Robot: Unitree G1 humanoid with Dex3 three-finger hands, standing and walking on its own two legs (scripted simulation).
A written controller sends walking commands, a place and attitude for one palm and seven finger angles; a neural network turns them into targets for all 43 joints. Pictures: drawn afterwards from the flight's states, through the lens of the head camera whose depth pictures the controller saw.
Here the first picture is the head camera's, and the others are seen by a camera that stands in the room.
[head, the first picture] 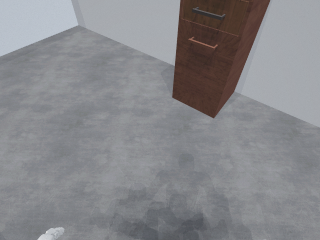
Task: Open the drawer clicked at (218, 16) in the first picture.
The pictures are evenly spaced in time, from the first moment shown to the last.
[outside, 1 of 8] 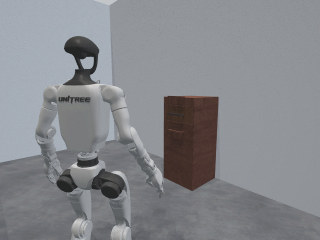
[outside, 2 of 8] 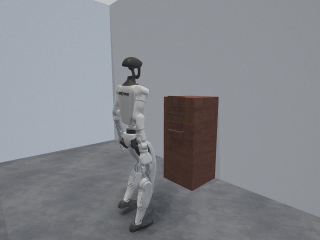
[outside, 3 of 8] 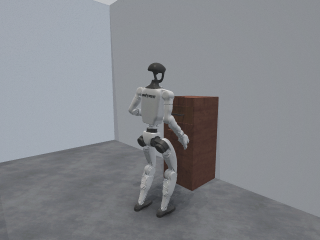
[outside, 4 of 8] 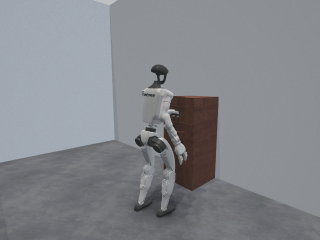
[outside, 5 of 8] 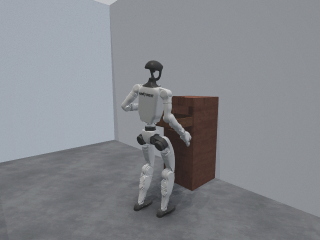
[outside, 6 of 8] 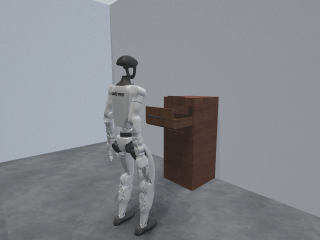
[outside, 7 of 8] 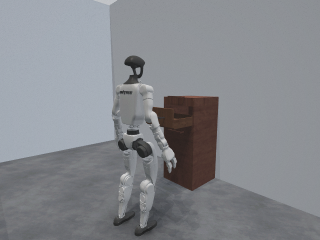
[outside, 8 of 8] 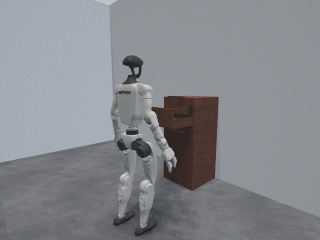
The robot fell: no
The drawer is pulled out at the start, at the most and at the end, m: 0.00 0.29 0.29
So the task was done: yes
